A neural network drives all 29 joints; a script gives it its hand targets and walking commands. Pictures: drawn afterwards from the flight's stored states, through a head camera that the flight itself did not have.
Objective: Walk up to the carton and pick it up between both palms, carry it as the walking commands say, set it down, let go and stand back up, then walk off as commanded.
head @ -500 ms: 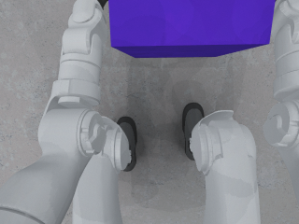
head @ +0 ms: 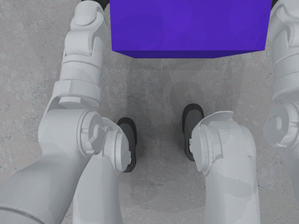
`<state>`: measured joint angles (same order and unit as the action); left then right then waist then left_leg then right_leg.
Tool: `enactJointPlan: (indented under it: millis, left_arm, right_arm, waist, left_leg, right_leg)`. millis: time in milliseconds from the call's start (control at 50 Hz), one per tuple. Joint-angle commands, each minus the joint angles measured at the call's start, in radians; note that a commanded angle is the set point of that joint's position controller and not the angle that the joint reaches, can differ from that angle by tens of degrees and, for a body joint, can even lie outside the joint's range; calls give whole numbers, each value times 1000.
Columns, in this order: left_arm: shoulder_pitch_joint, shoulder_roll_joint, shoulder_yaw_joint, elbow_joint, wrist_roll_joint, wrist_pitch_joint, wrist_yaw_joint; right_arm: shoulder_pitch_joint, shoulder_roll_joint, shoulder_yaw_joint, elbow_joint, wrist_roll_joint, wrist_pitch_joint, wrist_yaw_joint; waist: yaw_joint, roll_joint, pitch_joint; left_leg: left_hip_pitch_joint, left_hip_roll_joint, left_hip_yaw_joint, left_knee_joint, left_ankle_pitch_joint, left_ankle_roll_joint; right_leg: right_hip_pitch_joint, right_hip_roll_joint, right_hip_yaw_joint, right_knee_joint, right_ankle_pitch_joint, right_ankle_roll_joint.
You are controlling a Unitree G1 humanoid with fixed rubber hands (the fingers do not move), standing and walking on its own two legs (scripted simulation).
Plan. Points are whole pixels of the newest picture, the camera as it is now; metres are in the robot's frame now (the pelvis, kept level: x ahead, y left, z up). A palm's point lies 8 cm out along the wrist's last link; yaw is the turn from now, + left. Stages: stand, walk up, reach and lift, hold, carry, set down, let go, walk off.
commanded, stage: set down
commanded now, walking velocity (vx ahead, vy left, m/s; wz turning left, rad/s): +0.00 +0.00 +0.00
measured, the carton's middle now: out of the picture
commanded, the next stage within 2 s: none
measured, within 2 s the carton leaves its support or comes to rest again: neither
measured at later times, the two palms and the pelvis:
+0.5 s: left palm (92, 0) +0.55 +0.08 -0.16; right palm (278, 7) +0.50 -0.27 -0.18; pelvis +0.00 +0.00 +0.00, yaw +0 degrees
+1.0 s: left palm (76, 3) +0.54 +0.11 -0.13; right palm out of the picture +0.50 -0.29 -0.14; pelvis -0.01 +0.00 +0.03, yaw +0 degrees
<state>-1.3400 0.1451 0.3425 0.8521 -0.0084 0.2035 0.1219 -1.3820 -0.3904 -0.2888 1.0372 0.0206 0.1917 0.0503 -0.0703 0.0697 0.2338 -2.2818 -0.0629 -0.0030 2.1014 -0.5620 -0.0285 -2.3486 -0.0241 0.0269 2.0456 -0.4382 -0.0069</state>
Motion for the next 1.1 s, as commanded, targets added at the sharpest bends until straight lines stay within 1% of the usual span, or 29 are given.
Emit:
enactJointPlan:
  millis: [0, 100, 120, 180, 220, 240, 260, 300, 320, 340, 440, 480, 520, 540, 580, 620, 640, 680, 720, 740, 780, 820, 840, 880, 900, 940, 980, 1000, 1080]
  left_arm:
    - [-455, -588, -365, 53, -45, -50, -197]
    - [-439, -428, -359, 38, -64, -76, -147]
    - [-421, -380, -348, 51, -70, -83, -133]
    - [-353, -132, -303, 46, -84, -107, -67]
    - [-290, 51, -291, 65, -117, -123, -12]
    - [-294, 100, -295, 52, -143, -127, 7]
    - [-280, 121, -299, 65, -163, -128, 21]
    - [-273, 139, -319, 99, -207, -130, 33]
    - [-280, 156, -329, 82, -216, -134, 39]
    - [-273, 159, -335, 109, -225, -131, 40]
    - [-253, 194, -329, 132, -222, -136, 44]
    - [-253, 205, -323, 121, -222, -136, 42]
    - [-250, 223, -311, 109, -217, -135, 41]
    - [-246, 237, -301, 131, -212, -134, 43]
    - [-235, 244, -290, 139, -208, -132, 38]
    - [-230, 274, -267, 115, -190, -135, 38]
    - [-229, 278, -269, 103, -191, -136, 37]
    - [-237, 305, -263, 84, -183, -140, 40]
    - [-221, 311, -247, 61, -177, -135, 43]
    - [-228, 314, -248, 14, -182, -133, 44]
    - [-233, 314, -255, -88, -195, -123, 51]
    - [-240, 307, -262, -195, -205, -106, 57]
    - [-258, 315, -263, -234, -211, -92, 65]
    - [-341, 348, -266, -362, -228, -58, 80]
    - [-372, 369, -265, -378, -231, -38, 86]
    - [-410, 399, -265, -427, -246, 7, 95]
    - [-402, 396, -263, -377, -263, 54, 98]
    - [-387, 377, -251, -402, -254, 65, 92]
    - [-296, 352, -205, -250, -218, 77, 71]
  right_arm:
    - [-374, 647, 233, -64, 63, -58, 171]
    - [-340, 465, 177, -50, 65, -101, 108]
    - [-327, 422, 171, -43, 66, -111, 91]
    - [-249, 155, 89, -15, 59, -145, 11]
    - [-199, -48, 55, 2, 79, -170, -48]
    - [-204, -97, 59, -4, 95, -181, -71]
    - [-202, -137, 57, 9, 100, -188, -89]
    - [-213, -163, 58, 22, 120, -199, -106]
    - [-206, -177, 56, 27, 131, -202, -111]
    - [-205, -180, 61, 52, 133, -203, -113]
    - [-210, -211, 64, 54, 135, -217, -111]
    - [-198, -233, 54, 45, 128, -221, -110]
    - [-210, -239, 52, 25, 130, -220, -109]
    - [-203, -250, 47, 46, 122, -220, -108]
    - [-189, -256, 40, 45, 111, -218, -107]
    - [-178, -271, 23, 34, 100, -218, -106]
    - [-177, -278, 10, 28, 91, -221, -108]
    - [-158, -284, 4, 40, 98, -218, -104]
    - [-153, -303, -6, 0, 95, -215, -103]
    - [-157, -301, -6, -50, 105, -212, -103]
    - [-162, -312, -2, -144, 121, -202, -104]
    - [-141, -313, 6, -209, 146, -176, -98]
    - [-139, -319, 9, -217, 149, -156, -97]
    - [-153, -319, 32, -256, 176, -102, -99]
    - [-168, -314, 43, -259, 184, -75, -98]
    - [-238, -330, 48, -375, 193, -28, -112]
    - [-272, -347, 63, -410, 203, 14, -120]
    - [-273, -329, 57, -465, 201, 23, -118]
    - [-196, -306, 48, -333, 154, 36, -97]
  waist:
    - [-110, -15, -973]
    - [-130, 12, -1016]
    - [-133, -9, -1019]
    - [-137, -27, -1031]
    - [-135, -36, -1042]
    - [-134, -57, -1073]
    - [-143, -67, -1066]
    - [-139, -79, -1054]
    - [-140, -55, -1078]
    - [-139, -75, -1056]
    - [-113, -87, -1040]
    - [-122, -80, -1068]
    - [-109, -81, -1078]
    - [-113, -109, -1059]
    - [-113, -109, -1059]
    - [-109, -102, -1060]
    - [-118, -110, -1090]
    - [-110, -81, -1112]
    - [-109, -98, -1162]
    - [-102, -85, -1236]
    - [-114, -104, -1369]
    - [-108, -68, -1499]
    - [-123, -81, -1526]
    - [-125, -48, -1608]
    - [-126, -53, -1603]
    - [-128, -74, -1686]
    - [-127, -130, -1679]
    - [-126, -142, -1660]
    - [-107, -174, -1482]
  left_leg:
    - [352, -65, 61, -140, 96, 11]
    - [414, -56, 57, -143, 120, -2]
    - [421, -57, 54, -145, 121, -2]
    - [422, -46, 63, -151, 120, -10]
    - [449, -34, 59, -162, 117, -13]
    - [462, -29, 53, -156, 127, -13]
    - [459, -25, 49, -155, 120, -15]
    - [463, -20, 44, -158, 112, -14]
    - [481, -16, 44, -159, 114, -17]
    - [453, -13, 41, -156, 106, -17]
    - [432, -10, 35, -151, 97, -16]
    - [431, -4, 36, -147, 101, -19]
    - [432, -3, 37, -147, 109, -17]
    - [407, -1, 35, -144, 97, -16]
    - [386, -3, 44, -134, 84, -19]
    - [384, 3, 41, -139, 94, -21]
    - [407, 2, 36, -137, 105, -21]
    - [445, 6, 41, -137, 113, -22]
    - [452, 8, 46, -137, 124, -25]
    - [505, 7, 44, -139, 143, -21]
    - [574, 3, 55, -147, 176, -21]
    - [663, -5, 70, -164, 181, -26]
    - [679, -8, 69, -186, 150, -26]
    - [764, -12, 76, -216, 98, -27]
    - [787, -10, 76, -236, 63, -21]
    - [834, -13, 85, -253, 33, -10]
    - [811, -12, 88, -268, -9, 6]
    - [799, -15, 99, -273, 24, 6]
    - [672, -21, 92, -328, -2, 11]
  right_leg:
    - [648, 43, -54, -84, 193, 11]
    - [676, 32, -56, -84, 221, 9]
    - [687, 30, -60, -84, 221, 13]
    - [740, 21, -59, -98, 230, 21]
    - [755, 13, -60, -106, 223, 25]
    - [778, 11, -55, -107, 230, 27]
    - [775, 8, -53, -103, 227, 26]
    - [772, 5, -54, -106, 212, 21]
    - [774, 0, -50, -104, 218, 17]
    - [771, 1, -51, -104, 211, 19]
    - [746, -4, -46, -109, 197, 21]
    - [753, -10, -47, -104, 211, 21]
    - [761, -11, -42, -106, 218, 21]
    - [765, -11, -44, -105, 211, 24]
    - [782, -12, -40, -110, 208, 25]
    - [768, -15, -36, -102, 223, 24]
    - [774, -13, -44, -99, 231, 27]
    - [763, -14, -43, -98, 229, 24]
    - [801, -15, -50, -99, 250, 27]
    - [825, -12, -48, -99, 262, 25]
    - [904, -5, -67, -101, 298, 25]
    - [966, 4, -73, -115, 303, 20]
    - [980, 10, -87, -126, 267, 20]
    - [1030, 16, -88, -162, 206, 10]
    - [1033, 18, -93, -183, 161, 8]
    - [1136, 29, -97, -222, 128, 8]
    - [1220, 35, -95, -250, 97, 8]
    - [1244, 38, -91, -257, 146, 12]
    - [1213, 39, -58, -308, 141, 9]
